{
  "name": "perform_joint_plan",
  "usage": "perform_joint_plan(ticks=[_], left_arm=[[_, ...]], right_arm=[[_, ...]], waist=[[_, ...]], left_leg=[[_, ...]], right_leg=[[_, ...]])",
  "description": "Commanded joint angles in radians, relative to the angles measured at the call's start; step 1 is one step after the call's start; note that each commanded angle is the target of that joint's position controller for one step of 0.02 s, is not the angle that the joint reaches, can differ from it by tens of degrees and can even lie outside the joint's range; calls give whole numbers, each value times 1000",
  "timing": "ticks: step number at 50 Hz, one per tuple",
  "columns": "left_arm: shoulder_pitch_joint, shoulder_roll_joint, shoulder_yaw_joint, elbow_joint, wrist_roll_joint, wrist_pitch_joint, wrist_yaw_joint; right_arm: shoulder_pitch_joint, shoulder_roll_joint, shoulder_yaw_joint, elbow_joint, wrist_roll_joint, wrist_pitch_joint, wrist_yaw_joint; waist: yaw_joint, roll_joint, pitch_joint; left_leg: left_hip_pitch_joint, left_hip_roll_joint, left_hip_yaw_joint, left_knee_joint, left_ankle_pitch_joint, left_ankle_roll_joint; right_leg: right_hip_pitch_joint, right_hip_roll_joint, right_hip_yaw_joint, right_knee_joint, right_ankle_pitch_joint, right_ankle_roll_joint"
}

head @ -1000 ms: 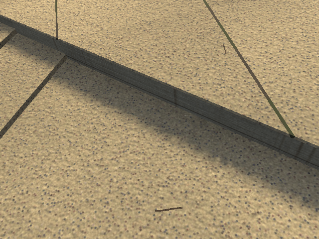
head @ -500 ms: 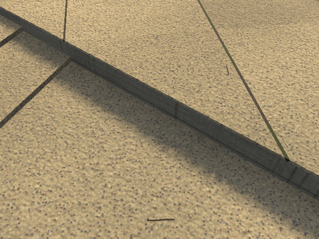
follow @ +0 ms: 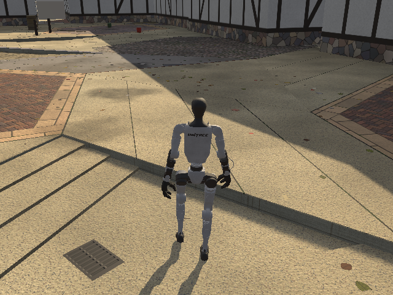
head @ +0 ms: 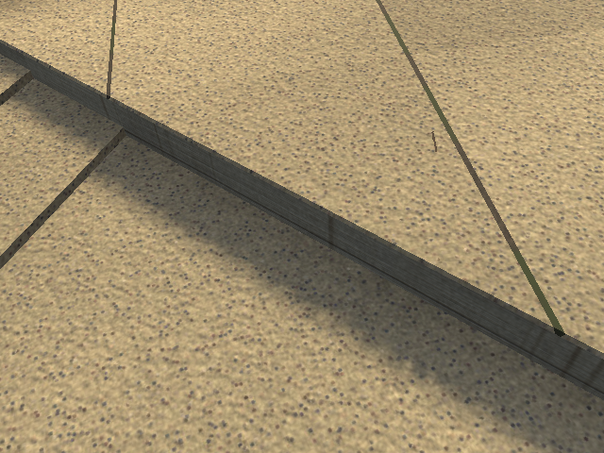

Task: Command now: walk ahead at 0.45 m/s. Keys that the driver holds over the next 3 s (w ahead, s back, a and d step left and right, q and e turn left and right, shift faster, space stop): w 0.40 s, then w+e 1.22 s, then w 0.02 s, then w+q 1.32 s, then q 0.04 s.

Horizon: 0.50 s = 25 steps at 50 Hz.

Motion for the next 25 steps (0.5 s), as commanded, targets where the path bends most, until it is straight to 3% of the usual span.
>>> perform_joint_plan(ticks=[1, 4, 7, 9, 10, 11, 12, 13, 14, 15, 16, 17, 18, 19, 22, 25], left_arm=[[78, 122, 14, -4, 0, -11, 7], [90, 123, 10, 6, 2, -12, 12], [86, 136, 13, 18, 4, -15, 15], [48, 150, 16, 16, 3, -17, 18], [35, 162, 20, 14, 6, -13, 20], [16, 171, 23, 10, 4, -7, 19], [18, 151, 16, -6, -2, -6, 13], [136, 28, -5, -27, -29, -4, -1], [96, 119, 21, -17, -10, -2, -2], [-17, 141, 32, -57, -3, -2, -2], [-76, 131, 30, -73, 0, -8, -6], [-86, 110, 31, -71, 4, -3, -8], [-68, 91, 28, -68, 19, 11, -13], [-54, 71, 26, -64, 24, 23, -19], [-109, 65, 27, -87, 22, 48, -27], [-251, 77, 29, -137, 12, 52, -34]], right_arm=[[-153, -30, 4, -95, 5, -4, 0], [-245, -11, 17, -134, 14, -6, 0], [-265, -25, 17, -159, 18, -10, -7], [-173, -52, 4, -142, 18, -17, -19], [-59, -74, -8, -108, 19, -23, -26], [106, -94, -22, -54, 18, -32, -35], [262, -146, -42, -16, -4, -38, -46], [342, -245, -67, -11, -29, -38, -48], [283, -208, -63, -10, 12, -27, -34], [149, -159, -51, -30, 28, -28, -32], [81, -91, -34, -42, 29, -37, -28], [65, -57, -23, -35, 25, -48, -28], [72, -25, -12, -17, 25, -56, -31], [92, -17, -6, -5, 24, -65, -33], [163, -62, -13, 23, 23, -86, -38], [222, -63, -8, 34, 22, -87, -42]], waist=[[14, -114, 108], [30, -127, 123], [15, -131, 123], [-38, -134, 67], [-85, -137, 4], [-153, -121, -79], [-206, -72, -170], [-139, 146, -309], [-140, 65, -297], [-87, 35, -103], [-66, -13, -18], [-32, -22, 23], [0, -12, 34], [15, -5, 28], [25, 2, 45], [-8, 2, 85]], left_leg=[[-167, -7, 46, -98, 56, -25], [-91, -32, 77, -271, 117, -15], [-6, -53, 88, -375, 121, 30], [124, -94, 95, -406, 73, 72], [233, -121, 91, -419, 40, 91], [416, -134, 92, -485, 65, 111], [654, 0, -52, -511, -39, 150], [938, 323, -562, -567, -191, 288], [878, 340, -792, -732, -315, 316], [711, 300, -609, -761, -360, 275], [561, 260, -486, -800, -248, 248], [464, 215, -390, -820, -127, 216], [389, 177, -311, -833, -31, 189], [363, 160, -261, -839, 37, 180], [365, 141, -156, -868, 146, 171], [405, 119, -73, -897, 189, 135]], right_leg=[[11, -240, 147, -90, 422, -95], [-6, -234, 109, -92, 501, -92], [32, -265, 97, -74, 624, -92], [71, -273, 72, 44, 891, -73], [90, -270, 62, 177, 1001, -62], [52, -248, 41, 367, 982, -47], [-124, -211, 22, 625, 714, -36], [-480, -42, -18, 1040, -30, 4], [-608, 3, 102, 1165, -251, -16], [-673, -72, 109, 1151, -143, -28], [-642, -109, 101, 1090, -66, -28], [-586, -137, 101, 1038, -36, -24], [-523, -153, 99, 994, -26, -11], [-490, -158, 94, 962, -23, 0], [-549, -164, 70, 893, 31, 23], [-653, -165, 64, 772, 152, 34]])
